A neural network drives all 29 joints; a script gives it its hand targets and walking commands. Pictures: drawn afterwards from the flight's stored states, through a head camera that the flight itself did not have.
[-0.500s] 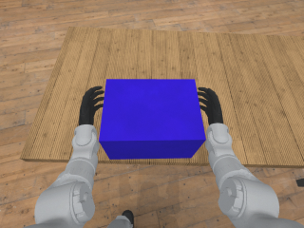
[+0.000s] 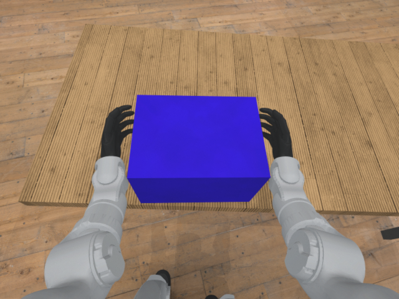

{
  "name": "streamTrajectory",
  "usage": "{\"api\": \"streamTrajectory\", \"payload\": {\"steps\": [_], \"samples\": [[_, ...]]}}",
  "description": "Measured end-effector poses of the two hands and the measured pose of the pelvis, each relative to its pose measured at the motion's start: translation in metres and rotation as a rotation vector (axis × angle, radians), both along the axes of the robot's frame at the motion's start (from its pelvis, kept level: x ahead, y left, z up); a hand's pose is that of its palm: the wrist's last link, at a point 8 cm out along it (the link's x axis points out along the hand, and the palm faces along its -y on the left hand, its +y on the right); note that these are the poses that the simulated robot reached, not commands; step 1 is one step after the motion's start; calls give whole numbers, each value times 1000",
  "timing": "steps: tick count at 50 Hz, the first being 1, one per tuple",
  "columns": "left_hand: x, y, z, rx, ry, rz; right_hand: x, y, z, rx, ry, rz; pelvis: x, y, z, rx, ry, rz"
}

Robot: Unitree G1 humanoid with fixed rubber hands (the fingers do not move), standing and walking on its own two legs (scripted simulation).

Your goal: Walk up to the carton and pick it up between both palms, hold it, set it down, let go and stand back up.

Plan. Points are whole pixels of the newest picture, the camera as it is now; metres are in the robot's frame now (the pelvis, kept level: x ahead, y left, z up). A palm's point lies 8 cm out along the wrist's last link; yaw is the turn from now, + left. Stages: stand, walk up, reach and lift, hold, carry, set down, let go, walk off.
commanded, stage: set down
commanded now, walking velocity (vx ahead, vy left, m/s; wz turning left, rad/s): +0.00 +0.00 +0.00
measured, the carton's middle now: (196, 151) +0.42 +0.04 -0.04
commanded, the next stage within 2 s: none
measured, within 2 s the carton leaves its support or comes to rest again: neither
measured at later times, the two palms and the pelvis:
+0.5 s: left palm (90, 154) +0.39 +0.27 -0.03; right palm (286, 146) +0.44 -0.16 -0.02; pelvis +0.00 +0.01 -0.02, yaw -2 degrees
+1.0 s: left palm (85, 177) +0.32 +0.25 +0.00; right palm (307, 176) +0.37 -0.19 +0.00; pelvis -0.01 +0.00 +0.00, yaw +1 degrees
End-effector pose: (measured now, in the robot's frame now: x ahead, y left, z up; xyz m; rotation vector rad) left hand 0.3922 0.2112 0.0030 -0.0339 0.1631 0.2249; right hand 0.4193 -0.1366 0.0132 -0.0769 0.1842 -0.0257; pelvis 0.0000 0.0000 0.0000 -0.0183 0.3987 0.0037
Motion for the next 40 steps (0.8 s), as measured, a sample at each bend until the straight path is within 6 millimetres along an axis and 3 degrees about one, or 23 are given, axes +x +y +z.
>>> {"api": "streamTrajectory", "payload": {"steps": [5,9,13,18,27,34,40], "samples": [[2,1,-7,7,45,-1,1,-1,-1,-4,11,9,-2,2,-1,-3,4,-12],[1,2,-18,10,109,-2,2,-3,-14,-30,95,42,-2,5,-4,-7,32,-24],[2,12,-25,-2,129,42,4,-3,-30,-25,163,48,-1,8,-9,-19,77,-30],[7,28,-21,10,97,74,16,-5,-34,-12,140,36,0,11,-17,-26,127,-29],[-10,60,-30,50,120,65,26,-36,-30,-30,94,-18,-3,16,-23,-32,131,-15],[-18,61,-26,50,91,39,16,-59,-29,-40,105,-12,-8,15,-22,-35,121,-5],[-28,47,-27,17,68,6,-6,-59,-31,-41,115,37,-9,9,-17,-29,100,-1]]}}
